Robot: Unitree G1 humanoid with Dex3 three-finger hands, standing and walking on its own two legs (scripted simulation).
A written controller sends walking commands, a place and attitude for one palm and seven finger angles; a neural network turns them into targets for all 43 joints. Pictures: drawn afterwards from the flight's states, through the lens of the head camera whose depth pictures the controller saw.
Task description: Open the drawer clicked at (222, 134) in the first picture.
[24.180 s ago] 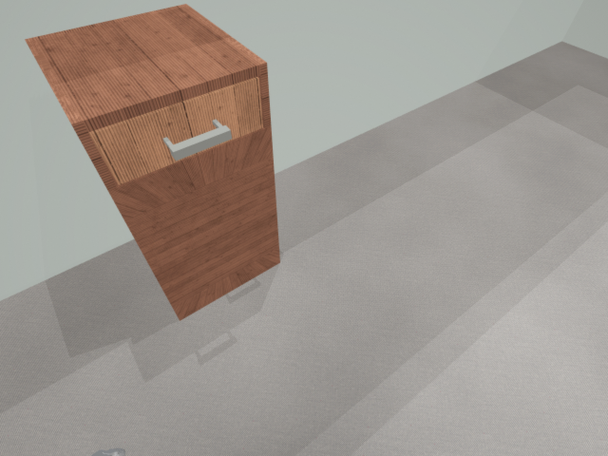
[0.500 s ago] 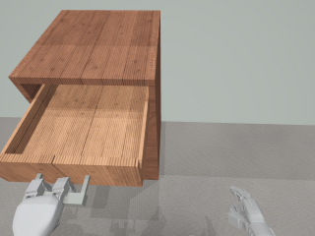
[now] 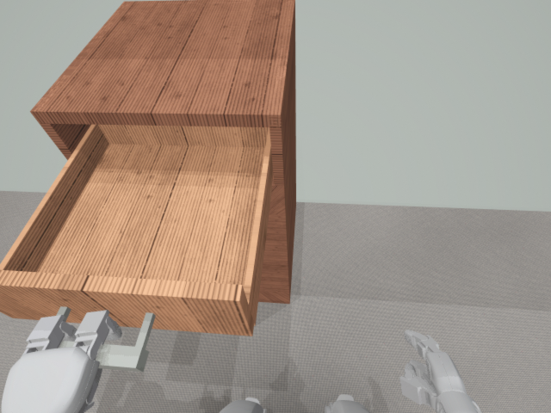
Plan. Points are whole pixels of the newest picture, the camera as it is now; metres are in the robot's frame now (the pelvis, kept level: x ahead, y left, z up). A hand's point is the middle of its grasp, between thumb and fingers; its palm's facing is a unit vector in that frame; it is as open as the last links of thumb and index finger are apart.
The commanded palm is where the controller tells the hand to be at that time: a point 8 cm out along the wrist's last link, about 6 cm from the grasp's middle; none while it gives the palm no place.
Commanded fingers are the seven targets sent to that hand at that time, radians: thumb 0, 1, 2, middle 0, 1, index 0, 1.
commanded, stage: open the thumb to release the handle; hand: left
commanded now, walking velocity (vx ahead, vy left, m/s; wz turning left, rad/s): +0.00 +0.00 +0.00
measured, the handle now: (97, 336) +0.20 +0.27 +0.03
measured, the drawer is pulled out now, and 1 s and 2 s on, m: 0.30 0.30 0.30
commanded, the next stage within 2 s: lift the hand off the handle in 0.26 s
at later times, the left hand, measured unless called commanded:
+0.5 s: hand (92, 377) +0.15 +0.26 +0.01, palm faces -0.03 -0.05 -1.00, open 13.7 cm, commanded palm +0.14 +0.26 +0.06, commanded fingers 0.00 -0.50 0.30 -0.30 -1.20 -0.30 -1.20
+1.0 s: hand (75, 367) +0.16 +0.27 +0.05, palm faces -0.01 -0.03 -1.00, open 13.3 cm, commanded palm +0.14 +0.26 +0.11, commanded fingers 0.00 -0.50 0.30 -0.30 -1.20 -0.30 -1.20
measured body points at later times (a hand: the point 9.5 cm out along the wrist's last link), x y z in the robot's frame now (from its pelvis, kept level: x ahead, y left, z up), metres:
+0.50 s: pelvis +0.00 -0.01 +0.01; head +0.05 -0.03 +0.45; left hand +0.15 +0.26 +0.06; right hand +0.21 -0.24 -0.09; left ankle -0.02 +0.11 -0.66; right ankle +0.03 -0.10 -0.66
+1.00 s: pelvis +0.00 -0.01 +0.02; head +0.04 -0.03 +0.47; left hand +0.15 +0.26 +0.10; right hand +0.22 -0.22 -0.07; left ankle -0.02 +0.11 -0.66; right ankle +0.03 -0.10 -0.66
